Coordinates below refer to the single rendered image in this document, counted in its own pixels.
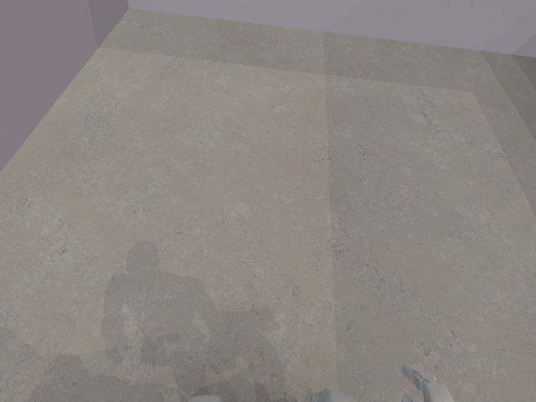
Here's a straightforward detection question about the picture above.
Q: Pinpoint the robot right hand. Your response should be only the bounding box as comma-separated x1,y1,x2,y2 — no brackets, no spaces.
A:
401,364,455,402

